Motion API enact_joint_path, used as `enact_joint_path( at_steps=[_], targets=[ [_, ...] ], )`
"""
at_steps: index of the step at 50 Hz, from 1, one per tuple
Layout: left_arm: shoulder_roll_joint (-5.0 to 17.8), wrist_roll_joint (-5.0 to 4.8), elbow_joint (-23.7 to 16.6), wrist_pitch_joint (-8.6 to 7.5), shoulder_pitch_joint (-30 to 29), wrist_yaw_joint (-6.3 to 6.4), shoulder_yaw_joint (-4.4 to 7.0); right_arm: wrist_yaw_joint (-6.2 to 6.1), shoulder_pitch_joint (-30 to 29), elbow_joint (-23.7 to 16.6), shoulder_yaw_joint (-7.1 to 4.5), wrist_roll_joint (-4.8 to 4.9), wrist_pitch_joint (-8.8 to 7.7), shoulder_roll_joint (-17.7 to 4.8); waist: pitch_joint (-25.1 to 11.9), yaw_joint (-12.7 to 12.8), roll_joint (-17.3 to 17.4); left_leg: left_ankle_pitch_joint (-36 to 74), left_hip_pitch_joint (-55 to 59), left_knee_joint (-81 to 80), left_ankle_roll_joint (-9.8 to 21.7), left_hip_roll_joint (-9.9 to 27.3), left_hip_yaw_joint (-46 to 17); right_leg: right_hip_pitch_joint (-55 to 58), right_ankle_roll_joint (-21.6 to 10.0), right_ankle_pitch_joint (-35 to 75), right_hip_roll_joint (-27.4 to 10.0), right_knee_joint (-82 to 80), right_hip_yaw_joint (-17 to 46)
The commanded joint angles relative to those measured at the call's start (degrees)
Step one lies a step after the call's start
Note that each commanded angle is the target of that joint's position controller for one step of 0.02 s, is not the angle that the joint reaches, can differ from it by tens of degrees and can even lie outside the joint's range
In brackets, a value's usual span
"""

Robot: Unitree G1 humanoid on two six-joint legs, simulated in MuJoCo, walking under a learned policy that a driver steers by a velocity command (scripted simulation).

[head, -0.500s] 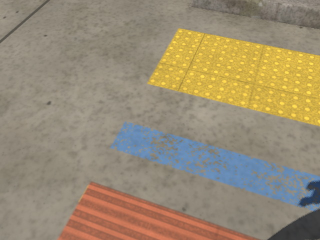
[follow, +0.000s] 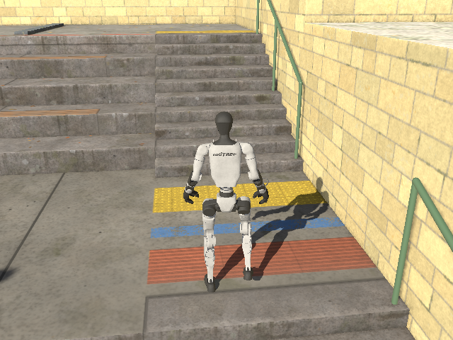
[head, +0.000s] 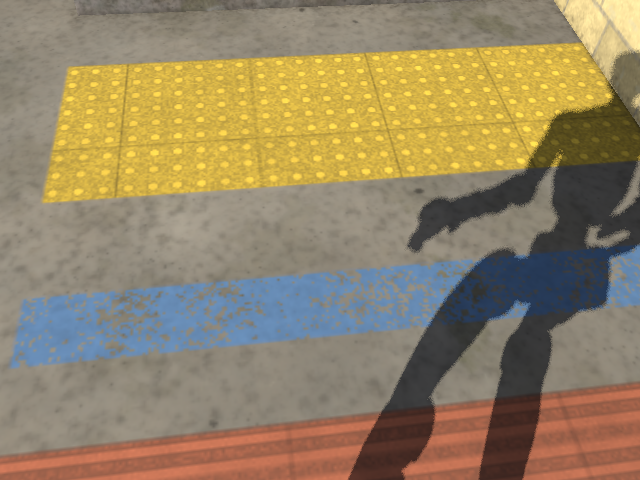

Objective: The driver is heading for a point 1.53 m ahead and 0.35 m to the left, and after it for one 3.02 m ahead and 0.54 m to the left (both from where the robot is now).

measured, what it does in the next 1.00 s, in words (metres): walks ahead, turning left: right foot, then left foot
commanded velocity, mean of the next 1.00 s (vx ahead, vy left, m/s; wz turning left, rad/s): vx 0.23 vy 0.00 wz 0.38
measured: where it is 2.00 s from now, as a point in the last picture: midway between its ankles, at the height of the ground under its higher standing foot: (150, 314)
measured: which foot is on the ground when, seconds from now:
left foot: down 0.00-0.12, up 0.14-0.58, down 0.60-1.00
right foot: up 0.00-0.10, down 0.12-0.60, up 0.62-1.00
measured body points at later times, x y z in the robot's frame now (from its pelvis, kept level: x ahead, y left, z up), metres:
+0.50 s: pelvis +0.00 -0.05 -0.01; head +0.02 -0.03 +0.44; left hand +0.18 +0.20 -0.10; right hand +0.14 -0.31 -0.11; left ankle -0.02 +0.07 -0.70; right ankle +0.01 -0.16 -0.74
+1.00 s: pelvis +0.13 +0.03 +0.00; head +0.13 +0.07 +0.45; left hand +0.21 +0.35 -0.09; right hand +0.27 -0.22 -0.09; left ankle -0.03 +0.07 -0.74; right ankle +0.31 -0.05 -0.70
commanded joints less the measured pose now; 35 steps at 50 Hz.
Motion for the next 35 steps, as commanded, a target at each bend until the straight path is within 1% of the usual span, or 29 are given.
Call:
enact_joint_path(
  at_steps=[1,3,4,5,6,7,8,9,10,11,12,13,14,15,17,19,21,23,25,27,28,29,30,31,32,33,34,35],
  targets=[
    [1.40,0.21,-5.55,-1.08,-3.68,-1.26,-0.58,0.88,-0.23,-2.66,-3.74,0.55,-0.45,-11.74,-6.78,-1.27,11.28,18.31,7.28,-5.39,11.74,13.41,-7.67,4.74,-1.50,-3.40,1.33,-10.22,-3.64],
    [2.32,0.14,-5.16,-0.87,-2.10,-1.67,-0.18,1.65,0.36,-2.05,-4.04,1.91,-0.66,-12.20,-7.09,-0.67,12.67,18.73,7.75,-3.11,10.93,14.50,-7.94,9.34,-3.38,-3.28,3.05,-17.75,-4.81],
    [2.08,0.16,-4.75,-0.80,-0.58,-1.79,-0.11,1.78,-0.04,-1.75,-4.00,2.96,-0.69,-11.95,-7.44,0.55,12.90,17.69,7.62,-0.88,9.39,14.43,-7.51,12.96,-4.79,-0.67,3.92,-24.49,-5.27],
    [2.25,0.28,-3.68,-0.80,2.10,-1.79,0.14,1.87,0.06,-1.24,-3.72,3.57,-0.72,-10.96,-7.56,1.82,12.50,16.88,5.68,2.64,7.19,13.52,-6.23,18.90,-6.52,4.04,5.42,-32.56,-5.86],
    [4.34,0.50,-2.89,-0.94,4.84,-1.32,0.86,2.11,3.61,0.44,-3.00,3.10,-0.96,-8.41,-8.18,2.15,8.03,12.93,0.17,8.45,3.26,11.23,-3.15,28.00,-8.30,12.54,5.43,-38.35,-3.14],
    [9.95,0.85,-3.90,-1.32,6.82,-0.43,2.09,2.55,3.70,-0.97,-1.67,0.30,-1.24,-4.73,-9.83,1.34,-6.86,-10.40,-14.41,24.26,-2.44,5.65,1.38,39.67,-12.31,36.63,-7.95,-37.85,14.65],
    [13.26,2.56,-4.96,-1.99,4.23,-0.25,2.19,2.25,1.18,-3.57,-1.40,-0.32,-1.55,-5.25,-12.20,1.95,-18.51,-26.43,-26.90,36.13,-6.10,0.00,-2.55,39.54,-25.36,46.88,-20.67,-37.11,25.33],
    [9.02,3.41,-4.79,-2.79,6.92,-0.55,1.27,1.79,-3.90,-3.63,-2.58,1.05,-1.33,-9.49,-14.57,6.87,-10.61,-24.50,-25.67,42.25,-6.21,0.88,-8.72,36.39,-26.73,40.49,-18.06,-38.57,23.12],
    [5.94,3.44,-3.59,-3.48,4.21,-0.56,-0.03,1.69,-3.55,-2.67,-2.44,2.24,-0.78,-8.78,-12.10,4.62,-8.77,-20.96,-24.87,42.30,-5.52,1.73,-10.01,33.42,-23.37,33.76,-14.24,-38.83,16.75],
    [3.20,2.71,-3.26,-3.81,0.33,-0.34,-0.91,1.45,-0.25,-0.30,-2.02,1.87,-0.12,-6.65,-11.36,2.07,-6.51,-17.14,-22.59,39.67,-5.38,2.71,-10.96,30.77,-19.57,27.19,-10.74,-38.74,12.18],
    [0.33,2.06,-2.78,-4.09,-2.49,-0.26,-1.95,1.42,2.30,1.40,-1.99,1.32,0.63,-6.39,-10.26,0.56,-7.12,-13.24,-18.64,38.39,-5.86,2.65,-10.86,26.67,-18.04,27.30,-9.34,-39.15,8.27],
    [-0.74,2.49,-1.92,-4.45,-3.47,-0.10,-2.44,1.64,4.99,2.88,-2.06,1.45,1.05,-6.15,-9.71,-0.77,-7.31,-10.09,-13.55,38.17,-6.13,1.82,-10.46,22.49,-17.51,28.72,-8.10,-39.59,4.65],
    [-0.66,3.20,-1.76,-4.70,-4.31,0.02,-2.39,1.78,5.73,3.22,-2.06,1.92,1.22,-6.23,-8.73,-1.09,-6.85,-8.11,-11.09,36.61,-6.14,0.91,-10.34,20.39,-17.09,27.22,-7.32,-40.11,2.22],
    [0.77,3.46,-2.15,-4.70,-5.27,0.39,-1.86,1.85,4.48,2.21,-2.04,2.31,1.19,-6.64,-7.48,-0.63,-6.87,-7.21,-11.09,34.29,-6.02,0.45,-9.84,20.20,-16.99,24.80,-7.38,-40.47,1.17],
    [3.57,3.13,-1.65,-4.09,-3.38,1.41,-0.77,1.85,1.23,-0.13,-1.94,2.45,1.21,-7.22,-5.65,1.54,-6.68,-8.68,-14.12,32.08,-5.77,0.49,-9.13,22.83,-18.66,20.90,-10.50,-41.43,3.33],
    [4.37,2.58,-0.84,-3.54,-1.08,2.09,-0.17,2.22,-0.22,-2.02,-1.78,2.47,1.61,-6.92,-4.76,2.98,-5.78,-11.25,-16.91,31.32,-5.34,1.55,-9.26,26.04,-20.46,18.70,-13.96,-42.02,5.92],
    [4.60,2.31,-0.43,-3.37,-0.77,2.29,0.23,2.81,-0.36,-3.31,-1.68,2.46,2.09,-6.18,-4.23,3.21,-5.11,-12.74,-17.47,30.11,-4.73,2.31,-8.99,27.26,-20.91,18.24,-15.48,-42.19,6.07],
    [5.05,2.12,-0.29,-3.35,-1.89,2.30,0.62,3.43,0.22,-4.45,-1.66,2.44,2.39,-5.56,-4.61,2.59,-5.24,-13.54,-15.41,27.86,-3.99,2.33,-7.90,27.20,-20.44,20.43,-15.84,-41.67,4.32],
    [5.67,1.88,-0.11,-3.32,-2.87,2.19,1.05,4.13,0.81,-5.38,-1.85,2.55,2.56,-5.39,-5.30,1.99,-5.48,-13.32,-12.63,24.32,-2.93,1.70,-6.31,27.40,-19.36,24.09,-15.86,-40.20,1.86],
    [6.22,1.13,0.27,-3.32,-3.75,2.15,1.48,4.80,2.37,-5.83,-2.13,2.83,2.77,-5.22,-6.24,0.88,-5.80,-10.67,-9.04,18.32,-1.48,0.70,-4.57,27.92,-17.35,25.68,-15.68,-37.06,-0.93],
    [6.17,0.62,0.57,-3.16,-4.42,2.12,1.59,5.01,4.09,-5.46,-2.33,2.86,2.88,-5.01,-6.72,-0.30,-5.12,-6.30,-5.42,12.74,-0.40,-0.62,-2.98,26.83,-15.35,24.20,-15.04,-34.41,-3.16],
    [5.26,0.33,1.47,-2.96,-3.32,1.99,1.60,4.72,6.27,-4.85,-2.89,2.84,2.94,-5.58,-6.92,-1.07,-3.41,-1.41,-0.32,6.78,1.26,-2.43,-2.85,24.03,-12.24,18.90,-13.38,-29.95,-6.18],
    [-0.31,8.69,2.14,-6.21,5.05,0.99,0.11,7.33,16.45,0.03,-4.54,-1.16,-2.23,-7.58,-8.35,1.37,15.87,6.37,16.40,2.54,7.19,-3.43,-8.68,11.15,-11.19,-17.07,-13.96,-26.25,-5.13],
    [-3.94,8.37,0.70,-7.25,3.31,1.69,-0.44,7.05,24.44,0.14,-5.73,-3.04,-5.96,-10.10,-7.68,-2.05,18.15,-4.70,23.41,0.55,19.19,10.27,-29.19,-5.49,-7.02,-20.77,-4.07,-4.30,-11.49],
    [-5.54,5.70,-3.13,-8.34,-3.77,-0.27,-1.97,6.67,25.83,-0.88,-4.55,-4.27,-9.35,-10.46,-5.61,-6.46,20.00,-44.72,19.84,-17.49,21.96,17.28,-58.44,-14.53,-7.62,-17.30,4.54,-2.11,4.98],
    [-0.18,2.17,-2.45,-9.16,-8.93,-0.03,-0.67,6.53,17.32,-1.33,-3.67,-3.63,-10.64,-7.80,4.49,-4.97,14.29,-40.81,14.23,-17.13,15.90,16.46,-51.91,-19.74,-8.16,-11.61,3.83,2.36,7.32],
    [1.66,2.99,-1.50,-10.06,-8.06,0.77,-0.24,7.25,10.70,-1.91,-2.67,-1.57,-10.47,-7.20,2.08,-1.53,13.15,-31.42,11.46,-14.69,12.91,13.01,-44.33,-18.20,-7.56,-6.89,3.68,7.75,6.14],
    [2.25,4.38,-0.80,-10.47,-6.65,1.24,0.13,7.64,8.02,-2.34,-1.25,-0.47,-9.66,-4.63,-0.78,0.18,9.50,-25.28,8.92,-13.26,11.68,10.29,-39.00,-15.48,-7.27,-3.01,3.08,9.81,6.03]
  ],
)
